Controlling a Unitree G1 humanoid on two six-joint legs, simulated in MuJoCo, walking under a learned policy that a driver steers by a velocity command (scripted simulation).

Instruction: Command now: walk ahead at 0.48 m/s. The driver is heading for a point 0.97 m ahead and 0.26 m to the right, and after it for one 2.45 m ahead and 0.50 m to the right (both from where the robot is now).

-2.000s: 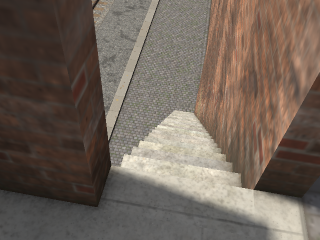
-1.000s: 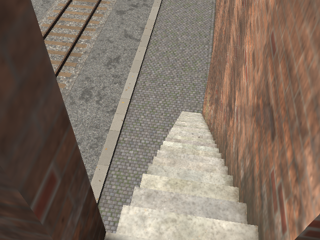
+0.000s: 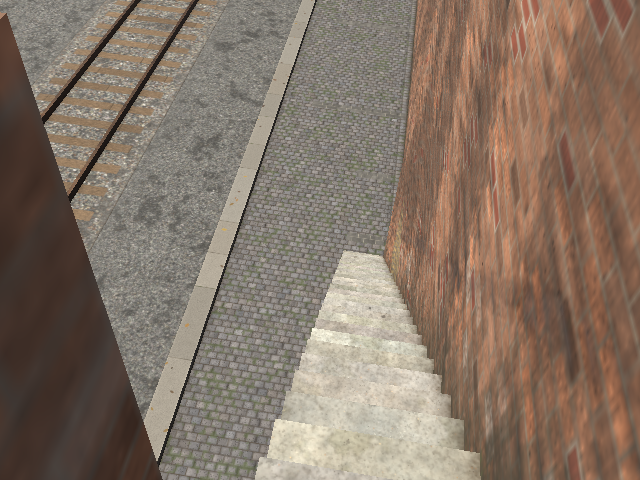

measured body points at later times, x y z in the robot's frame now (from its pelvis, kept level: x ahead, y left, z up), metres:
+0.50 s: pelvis +0.19 -0.01 -0.03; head +0.18 -0.01 +0.42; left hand +0.08 +0.19 -0.18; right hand +0.29 -0.27 -0.15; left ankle +0.23 +0.10 -0.72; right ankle +0.05 -0.14 -0.73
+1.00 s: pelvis +0.37 -0.07 -0.25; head +0.35 -0.09 +0.20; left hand +0.22 +0.14 -0.39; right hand +0.46 -0.31 -0.40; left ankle +0.34 +0.12 -0.72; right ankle +0.35 -0.13 -0.96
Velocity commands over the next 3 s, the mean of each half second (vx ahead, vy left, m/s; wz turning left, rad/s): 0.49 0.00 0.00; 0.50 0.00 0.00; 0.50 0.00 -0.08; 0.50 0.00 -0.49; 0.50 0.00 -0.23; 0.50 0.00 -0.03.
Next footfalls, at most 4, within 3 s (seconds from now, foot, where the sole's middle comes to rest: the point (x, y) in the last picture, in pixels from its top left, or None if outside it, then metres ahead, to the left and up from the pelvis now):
0.06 right None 0.08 -0.15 -0.77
0.50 left None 0.26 0.11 -0.77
0.90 right None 0.39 -0.14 -0.99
1.38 left None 0.64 0.04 -1.20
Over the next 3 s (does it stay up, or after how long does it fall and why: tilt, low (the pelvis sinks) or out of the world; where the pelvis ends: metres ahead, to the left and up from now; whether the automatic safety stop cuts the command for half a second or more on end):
stays up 1.33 -0.22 -1.10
